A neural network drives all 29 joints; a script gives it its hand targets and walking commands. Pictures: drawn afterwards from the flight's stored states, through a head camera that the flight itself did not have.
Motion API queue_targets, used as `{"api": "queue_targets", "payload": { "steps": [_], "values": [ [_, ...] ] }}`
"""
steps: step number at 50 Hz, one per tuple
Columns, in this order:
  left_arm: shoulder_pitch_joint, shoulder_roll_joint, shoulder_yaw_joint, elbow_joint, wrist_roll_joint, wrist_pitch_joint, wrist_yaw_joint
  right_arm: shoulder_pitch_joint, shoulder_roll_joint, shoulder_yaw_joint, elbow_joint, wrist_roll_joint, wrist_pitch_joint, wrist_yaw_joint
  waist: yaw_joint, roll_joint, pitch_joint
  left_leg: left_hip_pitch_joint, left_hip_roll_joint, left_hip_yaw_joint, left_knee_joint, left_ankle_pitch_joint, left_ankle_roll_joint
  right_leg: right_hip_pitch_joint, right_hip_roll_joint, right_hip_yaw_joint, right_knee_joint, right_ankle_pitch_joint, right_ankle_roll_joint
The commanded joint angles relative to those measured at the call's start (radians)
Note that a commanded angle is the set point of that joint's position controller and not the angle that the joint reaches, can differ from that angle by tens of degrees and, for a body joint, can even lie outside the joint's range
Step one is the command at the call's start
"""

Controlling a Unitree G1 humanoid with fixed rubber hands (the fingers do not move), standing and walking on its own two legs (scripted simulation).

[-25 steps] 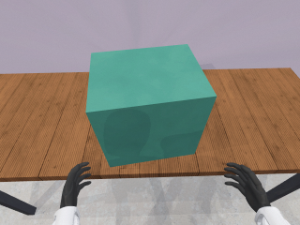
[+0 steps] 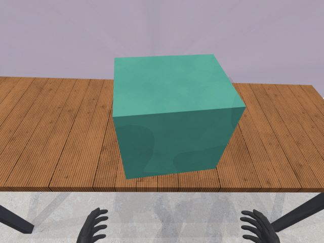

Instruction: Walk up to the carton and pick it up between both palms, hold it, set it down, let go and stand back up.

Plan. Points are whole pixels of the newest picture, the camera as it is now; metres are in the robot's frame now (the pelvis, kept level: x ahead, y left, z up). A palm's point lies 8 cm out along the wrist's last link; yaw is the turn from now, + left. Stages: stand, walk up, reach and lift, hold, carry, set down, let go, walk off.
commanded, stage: set down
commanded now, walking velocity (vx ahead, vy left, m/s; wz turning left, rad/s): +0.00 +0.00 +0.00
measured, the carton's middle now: (168, 117) +0.45 +0.02 +0.05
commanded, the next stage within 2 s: let go in 0.44 s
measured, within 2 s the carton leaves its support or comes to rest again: neither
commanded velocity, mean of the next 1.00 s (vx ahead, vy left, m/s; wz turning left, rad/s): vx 0.00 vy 0.00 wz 0.00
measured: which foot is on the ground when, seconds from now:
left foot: down 0.00-1.00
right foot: down 0.00-1.00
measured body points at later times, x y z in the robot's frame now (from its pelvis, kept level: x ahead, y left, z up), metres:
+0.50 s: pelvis +0.01 +0.01 +0.00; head +0.01 +0.01 +0.45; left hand +0.16 +0.24 -0.09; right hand +0.16 -0.22 -0.10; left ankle +0.00 +0.13 -0.74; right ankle -0.01 -0.13 -0.74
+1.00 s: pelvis +0.01 +0.00 +0.00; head +0.00 +0.01 +0.45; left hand +0.17 +0.22 -0.09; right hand +0.17 -0.23 -0.09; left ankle +0.00 +0.13 -0.74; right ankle -0.01 -0.13 -0.74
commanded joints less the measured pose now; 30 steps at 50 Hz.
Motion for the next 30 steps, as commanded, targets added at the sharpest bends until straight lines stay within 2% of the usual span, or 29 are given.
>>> {"api": "queue_targets", "payload": {
  "steps": [1, 2, 3, 4, 5, 6, 7, 10, 11, 14, 16, 17, 19, 21, 22, 27, 30],
  "values": [
    [-0.144, 0.076, 0.023, -0.143, 0.023, -0.046, 0.005, -0.153, -0.191, -0.066, -0.097, -0.013, -0.092, -0.008, -0.011, 0.132, -0.158, 0.123, -0.022, 0.05, -0.031, 0.186, -0.03, -0.058, 0.024, -0.068, -0.08, 0.12, -0.044],
    [-0.125, 0.084, 0.04, -0.052, 0.036, -0.024, -0.015, -0.147, -0.186, -0.049, -0.046, -0.028, -0.086, -0.017, -0.01, 0.111, -0.138, 0.129, -0.032, 0.055, -0.023, 0.205, -0.03, -0.049, 0.022, -0.062, -0.084, 0.148, -0.035],
    [-0.132, 0.095, 0.06, -0.08, 0.039, -0.014, -0.025, -0.14, -0.181, -0.044, -0.056, -0.026, -0.087, -0.027, -0.003, 0.114, -0.159, 0.139, -0.035, 0.054, -0.022, 0.236, -0.031, -0.024, 0.022, -0.065, -0.081, 0.179, -0.029],
    [-0.097, 0.1, 0.08, 0.017, 0.058, 0.011, -0.046, -0.118, -0.176, -0.028, 0.016, -0.049, -0.077, -0.037, -0.001, 0.097, -0.131, 0.149, -0.043, 0.064, -0.02, 0.259, -0.03, -0.015, 0.022, -0.061, -0.082, 0.215, -0.022],
    [-0.107, 0.115, 0.105, -0.006, 0.059, 0.018, -0.058, -0.125, -0.169, -0.015, -0.014, -0.047, -0.08, -0.045, 0.019, 0.078, -0.159, 0.159, -0.048, 0.066, -0.021, 0.281, -0.025, 0.014, 0.023, -0.064, -0.081, 0.24, -0.011],
    [-0.107, 0.106, 0.097, 0.01, 0.056, 0.025, -0.072, -0.12, -0.164, -0.019, 0.007, -0.059, -0.081, -0.056, 0.003, 0.059, -0.144, 0.163, -0.046, 0.064, -0.022, 0.286, -0.025, 0.014, 0.028, -0.069, -0.082, 0.256, -0.006],
    [-0.111, 0.107, 0.11, 0.019, 0.057, 0.034, -0.081, -0.122, -0.159, -0.01, 0.011, -0.065, -0.079, -0.062, 0.017, 0.056, -0.134, 0.171, -0.047, 0.069, -0.027, 0.288, -0.023, 0.015, 0.03, -0.07, -0.085, 0.25, -0.005],
    [-0.146, 0.118, 0.109, 0.007, 0.045, 0.046, -0.095, -0.142, -0.15, -0.026, -0.023, -0.098, -0.082, -0.078, 0.007, 0.014, -0.104, 0.16, -0.045, 0.075, -0.033, 0.256, -0.016, -0.004, 0.035, -0.078, -0.09, 0.227, 0.005],
    [-0.159, 0.108, 0.096, 0.012, 0.041, 0.05, -0.099, -0.147, -0.146, -0.035, -0.007, -0.108, -0.08, -0.081, -0.004, 0.019, -0.082, 0.159, -0.042, 0.074, -0.036, 0.241, -0.018, -0.027, 0.037, -0.085, -0.095, 0.202, 0.001],
    [-0.193, 0.094, 0.068, -0.07, 0.025, 0.041, -0.079, -0.164, -0.148, -0.059, -0.042, -0.099, -0.08, -0.068, -0.012, 0.062, -0.066, 0.154, -0.026, 0.067, -0.034, 0.239, -0.029, -0.064, 0.043, -0.097, -0.099, 0.127, -0.021],
    [-0.217, 0.09, 0.047, -0.056, 0.022, 0.041, -0.078, -0.169, -0.137, -0.07, -0.013, -0.115, -0.069, -0.06, -0.033, 0.095, -0.047, 0.142, -0.02, 0.067, -0.036, 0.2, -0.038, -0.1, 0.04, -0.099, -0.105, 0.073, -0.033],
    [-0.222, 0.093, 0.044, -0.042, 0.021, 0.039, -0.08, -0.169, -0.133, -0.067, -0.013, -0.123, -0.069, -0.059, -0.035, 0.094, -0.055, 0.133, -0.021, 0.069, -0.036, 0.184, -0.037, -0.096, 0.037, -0.097, -0.102, 0.072, -0.033],
    [-0.211, 0.094, 0.042, -0.039, 0.019, 0.036, -0.078, -0.175, -0.133, -0.066, -0.024, -0.126, -0.073, -0.054, -0.031, 0.097, -0.058, 0.13, -0.021, 0.068, -0.034, 0.198, -0.037, -0.088, 0.037, -0.098, -0.095, 0.087, -0.032],
    [-0.216, 0.106, 0.045, -0.017, 0.019, 0.035, -0.082, -0.175, -0.126, -0.068, -0.009, -0.14, -0.078, -0.059, -0.037, 0.075, -0.065, 0.137, -0.024, 0.069, -0.029, 0.2, -0.033, -0.084, 0.034, -0.101, -0.092, 0.103, -0.024],
    [-0.209, 0.113, 0.054, 0.004, 0.02, 0.036, -0.087, -0.176, -0.124, -0.062, -0.006, -0.146, -0.081, -0.062, -0.03, 0.061, -0.068, 0.136, -0.027, 0.073, -0.025, 0.209, -0.028, -0.075, 0.032, -0.097, -0.089, 0.124, -0.018],
    [-0.204, 0.144, 0.091, 0.005, 0.026, 0.016, -0.094, -0.162, -0.107, -0.043, 0.012, -0.144, -0.112, -0.078, -0.012, 0.049, -0.148, 0.141, -0.037, 0.083, -0.01, 0.248, -0.02, -0.033, 0.026, -0.085, -0.065, 0.224, 0.002],
    [-0.202, 0.145, 0.104, 0.02, 0.034, 0.012, -0.098, -0.158, -0.105, -0.038, 0.046, -0.141, -0.127, -0.087, -0.013, 0.06, -0.145, 0.145, -0.039, 0.083, -0.003, 0.267, -0.023, -0.029, 0.026, -0.085, -0.058, 0.258, 0.003]
  ]
}}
